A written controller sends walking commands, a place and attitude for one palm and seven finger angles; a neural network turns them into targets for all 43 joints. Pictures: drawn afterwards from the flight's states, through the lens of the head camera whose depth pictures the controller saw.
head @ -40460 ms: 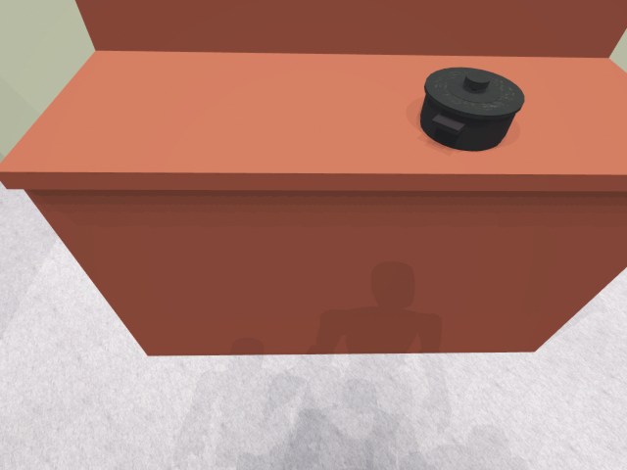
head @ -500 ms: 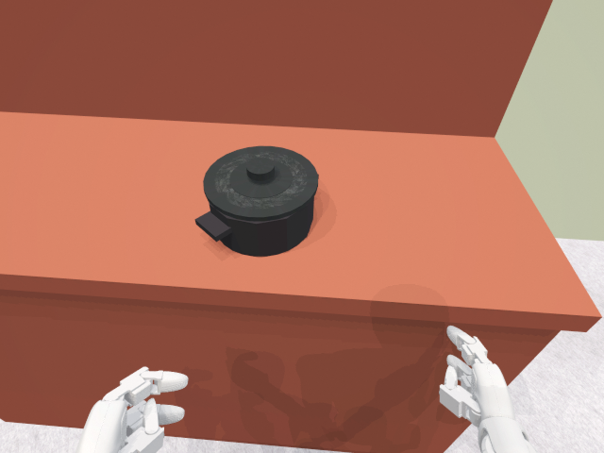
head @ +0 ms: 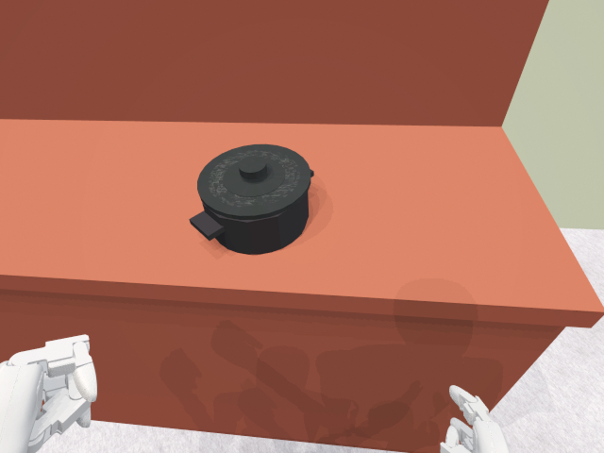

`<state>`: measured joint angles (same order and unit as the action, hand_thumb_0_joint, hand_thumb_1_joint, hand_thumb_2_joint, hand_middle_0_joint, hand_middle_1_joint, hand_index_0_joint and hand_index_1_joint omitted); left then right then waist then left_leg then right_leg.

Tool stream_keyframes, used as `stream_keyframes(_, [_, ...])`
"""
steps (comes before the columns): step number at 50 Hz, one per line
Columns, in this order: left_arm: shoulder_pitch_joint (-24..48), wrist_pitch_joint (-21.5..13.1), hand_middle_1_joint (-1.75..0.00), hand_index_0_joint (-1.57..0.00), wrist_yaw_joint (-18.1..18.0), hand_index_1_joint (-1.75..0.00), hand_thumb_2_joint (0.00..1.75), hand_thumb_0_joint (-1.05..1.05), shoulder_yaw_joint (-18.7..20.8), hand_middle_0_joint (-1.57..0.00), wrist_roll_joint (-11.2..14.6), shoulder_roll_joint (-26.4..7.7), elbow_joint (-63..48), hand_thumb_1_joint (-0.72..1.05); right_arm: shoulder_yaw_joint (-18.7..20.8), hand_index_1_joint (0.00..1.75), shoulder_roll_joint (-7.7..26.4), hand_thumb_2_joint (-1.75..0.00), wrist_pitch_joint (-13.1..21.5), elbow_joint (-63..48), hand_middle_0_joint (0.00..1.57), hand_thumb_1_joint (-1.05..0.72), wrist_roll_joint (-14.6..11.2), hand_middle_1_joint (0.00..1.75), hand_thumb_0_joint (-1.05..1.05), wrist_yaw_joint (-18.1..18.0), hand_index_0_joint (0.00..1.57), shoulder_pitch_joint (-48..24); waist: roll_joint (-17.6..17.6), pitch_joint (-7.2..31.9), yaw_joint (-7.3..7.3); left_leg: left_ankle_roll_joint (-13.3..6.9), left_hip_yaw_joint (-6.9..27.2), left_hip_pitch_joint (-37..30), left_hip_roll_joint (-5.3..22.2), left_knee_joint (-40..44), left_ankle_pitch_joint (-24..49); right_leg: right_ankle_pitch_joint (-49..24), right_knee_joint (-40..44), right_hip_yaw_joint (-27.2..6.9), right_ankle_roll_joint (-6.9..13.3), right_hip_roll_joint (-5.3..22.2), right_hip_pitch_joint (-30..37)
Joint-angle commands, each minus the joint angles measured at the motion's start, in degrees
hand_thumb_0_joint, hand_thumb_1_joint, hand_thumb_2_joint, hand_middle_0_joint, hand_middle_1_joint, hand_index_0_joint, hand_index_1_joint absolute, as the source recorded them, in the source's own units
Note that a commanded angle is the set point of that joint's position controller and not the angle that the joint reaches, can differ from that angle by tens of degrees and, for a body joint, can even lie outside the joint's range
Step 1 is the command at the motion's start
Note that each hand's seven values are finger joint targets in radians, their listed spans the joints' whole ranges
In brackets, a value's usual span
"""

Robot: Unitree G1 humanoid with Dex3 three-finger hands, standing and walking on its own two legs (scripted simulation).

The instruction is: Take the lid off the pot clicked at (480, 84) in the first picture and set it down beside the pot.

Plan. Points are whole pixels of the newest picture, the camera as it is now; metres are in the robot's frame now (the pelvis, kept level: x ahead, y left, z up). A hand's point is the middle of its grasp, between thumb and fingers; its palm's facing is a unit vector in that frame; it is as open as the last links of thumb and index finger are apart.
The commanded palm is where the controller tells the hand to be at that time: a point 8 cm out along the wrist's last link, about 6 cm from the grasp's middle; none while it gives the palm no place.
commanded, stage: raise the hand higher, near the body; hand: left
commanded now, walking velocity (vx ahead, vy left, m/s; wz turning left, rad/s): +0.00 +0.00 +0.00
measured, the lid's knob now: (252, 167) +0.48 +0.14 +0.15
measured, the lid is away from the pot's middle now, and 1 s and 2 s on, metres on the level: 0.01 0.01 0.01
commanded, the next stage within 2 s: reach forward and open the fingers in 0.60 s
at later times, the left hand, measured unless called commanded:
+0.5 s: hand (78, 332) +0.17 +0.24 +0.17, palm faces +0.38 -0.81 -0.44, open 3.1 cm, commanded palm +0.12 +0.27 +0.20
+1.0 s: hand (55, 298) +0.20 +0.27 +0.18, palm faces +0.09 +0.00 -1.00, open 2.9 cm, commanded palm +0.17 +0.27 +0.24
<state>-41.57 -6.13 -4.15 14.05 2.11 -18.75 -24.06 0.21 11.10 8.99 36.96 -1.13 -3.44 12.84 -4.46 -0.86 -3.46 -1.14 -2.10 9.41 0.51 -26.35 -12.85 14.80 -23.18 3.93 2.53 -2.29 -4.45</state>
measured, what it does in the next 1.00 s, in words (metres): stands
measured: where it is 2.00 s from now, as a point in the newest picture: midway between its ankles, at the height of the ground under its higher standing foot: outside the picture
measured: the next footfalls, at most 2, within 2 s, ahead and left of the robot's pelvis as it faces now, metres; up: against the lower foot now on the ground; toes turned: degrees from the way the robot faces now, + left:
none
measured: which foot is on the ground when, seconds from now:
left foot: down 0.00-1.00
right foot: down 0.00-1.00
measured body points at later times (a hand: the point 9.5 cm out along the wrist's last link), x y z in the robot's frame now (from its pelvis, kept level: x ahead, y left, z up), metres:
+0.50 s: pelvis +0.01 +0.00 +0.00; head -0.01 -0.02 +0.45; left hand +0.15 +0.28 +0.20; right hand +0.23 -0.20 -0.07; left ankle +0.02 +0.11 -0.74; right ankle -0.02 -0.09 -0.74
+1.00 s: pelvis +0.00 +0.02 -0.01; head +0.00 -0.04 +0.44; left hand +0.19 +0.27 +0.24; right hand +0.23 -0.20 -0.09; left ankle +0.02 +0.11 -0.74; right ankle -0.02 -0.09 -0.74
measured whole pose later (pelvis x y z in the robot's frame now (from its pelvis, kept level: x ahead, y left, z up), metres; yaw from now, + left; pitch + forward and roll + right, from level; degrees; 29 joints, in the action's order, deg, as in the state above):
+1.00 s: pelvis +0.00 +0.02 -0.01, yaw +0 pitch +0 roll +0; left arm -23.8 7.1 5.5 14.3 -36.0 -42.7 -33.1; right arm -0.9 17.2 -5.2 29.9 -2.8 1.0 6.0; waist -8.4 1.2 -5.3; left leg -2.5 -3.0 15.9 -0.9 -29.5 -13.5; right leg 16.6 -28.8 3.2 1.2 -0.5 -12.1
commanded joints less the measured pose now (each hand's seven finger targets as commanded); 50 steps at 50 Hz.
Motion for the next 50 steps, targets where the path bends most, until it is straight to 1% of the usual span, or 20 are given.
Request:
stream_keyframes(1, [1.01, -4.66, -1.5, -1.3, -1.33, -1.5, 0.9, 0.0, 6.96, -1.3, 0.21, -8.55, -12.74, 0.9, 2.2, 0.3, 5.77, -0.9, 4.88, -11.22, 0.2, -0.9, -0.01, 0.3, 0.0, -0.66, 0.2, -11.06, 3.45, 0.64, -0.76, -1.21, 1.31, -6.37, 0.72, 2.92, 6.36, -3.19, 7.68, -2.88, -2.27, 3.56, -8.49])
stream_keyframes(7, [0.82, -5.29, -1.5, -1.3, -1.43, -1.5, 0.9, 0.0, 10.06, -1.3, 0.56, -10.13, -14.6, 0.9, 2.51, 0.3, 5.86, -0.9, 4.48, -11.1, 0.2, -0.9, -0.24, 0.3, 0.0, -0.49, 0.2, -11.29, 2.52, 1.58, -1.15, -1.15, 1.04, -6.85, 0.66, 2.33, 9.58, -8.74, 6.55, -3.06, -2.08, 3.31, -7.27])
stream_keyframes(8, [2.83, -5.64, -1.5, -1.3, -1.17, -1.5, 0.9, 0.0, 8.04, -1.3, 0.64, -8.64, -16.07, 0.9, 2.08, 0.3, 5.54, -0.9, 4.6, -11.63, 0.2, -0.9, -0.14, 0.3, 0.0, -0.41, 0.2, -11.36, 2.9, 1.28, -0.65, -1.23, 1.16, -6.55, 0.56, 2.48, 9.8, -9.22, 6.32, -2.83, -2.14, 3.6, -6.97])
stream_keyframes(12, [4.27, -5.86, -1.5, -1.3, -1.44, -1.5, 0.9, 0.0, 10.07, -1.3, 0.78, -10.5, -18.69, 0.9, 2.18, 0.3, 6.07, -0.9, 4.52, -11.59, 0.2, -0.9, -0.16, 0.3, 0.0, -0.21, 0.2, -11.13, 0.34, 2.46, -0.93, -0.97, 1.19, -7.89, 0.74, 1.87, 11.72, -11.87, 5.67, -2.87, -1.97, 3.37, -6.73])
stream_keyframes(15, [5.19, -5.52, -1.5, -1.3, -1.02, -1.5, 0.9, 0.0, 8.82, -1.3, 0.97, -8.67, -16.17, 0.9, 1.95, 0.3, 5.7, -0.9, 3.88, -11.57, 0.2, -0.9, -0.06, 0.3, 0.0, -0.14, 0.2, -11.07, 2.78, 0.8, -0.64, -1.0, 1.37, -7.26, 0.95, 2.57, 11.25, -11.15, 5.6, -2.28, -2.07, 3.36, -6.98])
stream_keyframes(17, [7.33, -6.0, -1.5, -1.3, -1.23, -1.5, 0.9, 0.0, 10.7, -1.3, 1.06, -10.71, -19.67, 0.9, 1.88, 0.3, 6.13, -0.9, 3.91, -11.74, 0.2, -0.9, -0.08, 0.3, 0.0, -0.04, 0.2, -11.24, -0.08, 1.79, -0.73, -0.82, 1.36, -7.75, 0.81, 1.85, 11.48, -11.71, 5.5, -2.89, -1.8, 3.2, -6.96])
stream_keyframes(18, [7.79, -6.24, -1.5, -1.3, -1.08, -1.5, 0.9, 0.0, 9.34, -1.3, 1.08, -9.39, -19.96, 0.9, 1.48, 0.3, 5.67, -0.9, 4.02, -11.93, 0.2, -0.9, 0.11, 0.3, 0.0, 0.13, 0.2, -11.13, 0.08, 2.47, -0.61, -0.8, 1.63, -7.81, 0.8, 2.19, 11.89, -11.82, 5.2, -2.47, -1.73, 3.46, -6.3])
stream_keyframes(19, [7.83, -6.12, -1.5, -1.3, -1.06, -1.5, 0.9, 0.0, 9.6, -1.3, 1.21, -9.51, -19.0, 0.9, 1.52, 0.3, 5.69, -0.9, 3.83, -11.79, 0.2, -0.9, 0.02, 0.3, 0.0, 0.12, 0.2, -11.05, 1.81, 1.91, -0.69, -0.75, 1.8, -7.87, 1.1, 2.3, 12.19, -11.86, 5.08, -2.27, -1.78, 3.34, -6.57])
stream_keyframes(24, [10.98, -6.26, -1.5, -1.3, -0.94, -1.5, 0.9, 0.0, 10.19, -1.3, 1.58, -9.79, -19.28, 0.9, 1.34, 0.3, 5.83, -0.9, 3.39, -11.84, 0.2, -0.9, 0.1, 0.3, 0.0, 0.26, 0.2, -11.31, 2.63, 2.01, -0.52, -0.86, 1.77, -7.86, 1.23, 2.39, 10.98, -10.67, 5.39, -2.41, -1.85, 3.47, -6.83])
stream_keyframes(26, [12.55, -6.66, -1.5, -1.3, -0.99, -1.5, 0.9, 0.0, 10.65, -1.3, 1.62, -10.52, -21.27, 0.9, 1.1, 0.3, 6.02, -0.9, 3.49, -12.04, 0.2, -0.9, 0.23, 0.3, 0.0, 0.38, 0.2, -11.21, 0.49, 2.75, -0.78, -0.67, 2.01, -8.02, 1.26, 2.55, 11.43, -10.78, 5.08, -2.4, -1.69, 3.52, -6.13])
stream_keyframes(32, [14.7, -6.96, -1.5, -1.3, -1.32, -1.5, 0.9, 0.0, 13.25, -1.3, 2.12, -12.14, -21.13, 0.9, 1.19, 0.3, 6.41, -0.9, 3.24, -11.32, 0.2, -0.9, 0.14, 0.3, 0.0, 0.7, 0.2, -11.57, 2.44, 3.09, -0.79, -0.67, 2.24, -7.98, 1.55, 2.27, 11.49, -10.91, 4.73, -2.54, -1.52, 3.28, -6.09])
stream_keyframes(35, [17.4, -7.56, -1.5, -1.3, -1.15, -1.5, 0.9, 0.0, 12.01, -1.3, 2.14, -11.09, -21.65, 0.9, 0.96, 0.3, 6.27, -0.9, 3.42, -11.25, 0.2, -0.9, 0.13, 0.3, 0.0, 0.83, 0.2, -11.4, 0.8, 3.27, -0.64, -0.58, 2.2, -8.54, 1.67, 2.81, 10.75, -9.21, 4.99, -2.39, -1.52, 3.59, -6.41])
stream_keyframes(36, [19.23, -2.05, -1.46, -1.29, -2.54, -1.46, 0.92, 0.0, 9.62, -1.29, -20.33, -24.92, -23.88, 0.87, 0.21, 0.3, 9.95, -0.9, -0.16, -13.42, 0.2, -0.9, 2.08, 0.3, 0.0, 1.38, 0.2, -12.28, -4.01, 3.64, -2.06, -0.34, 0.93, -0.96, 0.2, 1.84, 12.23, -9.4, 0.84, -3.2, -1.87, 2.98, -8.71])
stream_keyframes(37, [21.06, 1.23, -1.43, -1.29, -3.64, -1.43, 0.94, 0.0, 9.86, -1.29, -19.63, -20.81, -26.47, 0.84, 0.32, 0.3, 7.81, -0.9, -2.01, -16.19, 0.2, -0.9, 0.93, 0.3, 0.0, 2.09, 0.2, -14.15, -5.32, 1.82, -1.58, 0.13, 0.49, 0.71, 0.23, 1.83, 12.42, -9.04, 0.3, -1.72, -1.12, 3.0, -8.36])
stream_keyframes(38, [21.48, 3.52, -1.39, -1.28, -3.81, -1.39, 0.96, 0.0, 9.14, -1.28, -25.23, -22.17, -24.24, 0.81, 0.29, 0.3, 7.96, -0.9, -3.67, -16.09, 0.2, -0.9, 1.24, 0.3, 0.0, 2.5, 0.2, -13.09, -4.45, 2.69, -1.98, 0.18, 0.55, 1.31, 0.22, 1.94, 11.44, -6.72, -0.59, -1.83, -0.77, 2.71, -9.06])
stream_keyframes(40, [16.54, 7.72, -1.32, -1.27, -2.74, -1.32, 1.0, 0.0, 10.2, -1.27, -31.43, -25.54, -23.47, 0.76, 0.5, 0.3, 9.2, -0.9, -7.36, -17.8, 0.2, -0.9, 0.99, 0.3, 0.0, 3.42, 0.2, -13.75, -2.84, 6.77, -3.06, -0.07, 0.33, 0.72, 0.16, 0.83, 11.82, -7.21, -1.03, -2.39, -0.81, 2.57, -7.61])
stream_keyframes(43, [20.56, 11.68, -1.22, -1.25, 0.97, -1.22, 1.07, 0.0, 10.62, -1.25, -37.67, -31.55, -22.85, 0.67, 0.15, 0.3, 10.1, -0.9, -10.56, -19.07, 0.2, -0.9, -0.25, 0.3, 0.0, 4.1, 0.2, -16.07, -0.32, 10.2, -2.89, -0.29, 0.98, 1.32, 0.05, -0.46, 12.56, -8.81, -1.6, -3.42, -1.19, 2.69, -7.06])
stream_keyframes(45, [20.64, 13.17, -1.15, -1.23, 4.19, -1.15, 1.11, 0.0, 10.49, -1.23, -39.91, -33.85, -17.58, 0.6, 0.33, 0.3, 10.65, -0.9, -11.46, -18.2, 0.2, -0.9, -1.04, 0.3, 0.0, 4.21, 0.2, -15.68, 1.12, 10.49, -2.63, -0.47, 1.87, 1.03, 0.2, -0.42, 13.77, -10.41, -1.39, -3.09, -1.82, 2.94, -7.21])
stream_keyframes(47, [21.31, 13.91, -1.07, -1.22, 8.02, -1.07, 1.15, 0.0, 10.02, -1.22, -39.57, -35.0, -16.52, 0.53, 0.22, 0.3, 10.65, -0.9, -11.13, -18.63, 0.2, -0.9, -2.36, 0.3, 0.0, 4.7, 0.2, -17.98, 0.65, 10.89, -2.77, -0.63, 2.48, 0.4, 0.02, -0.56, 14.53, -12.89, -1.19, -3.21, -2.02, 2.72, -6.91])
stream_keyframes(50, [27.55, 13.28, -0.97, -1.19, 12.97, -0.97, 1.22, 0.0, 8.35, -1.19, -39.27, -36.59, -13.48, 0.42, 0.46, 0.3, 11.1, -0.9, -10.6, -16.8, 0.2, -0.9, -2.48, 0.3, 0.0, 4.21, 0.2, -15.91, 3.37, 10.21, -1.73, -1.21, 3.19, 0.62, -0.35, 0.44, 13.97, -12.5, -0.01, -1.97, -3.08, 3.21, -8.0])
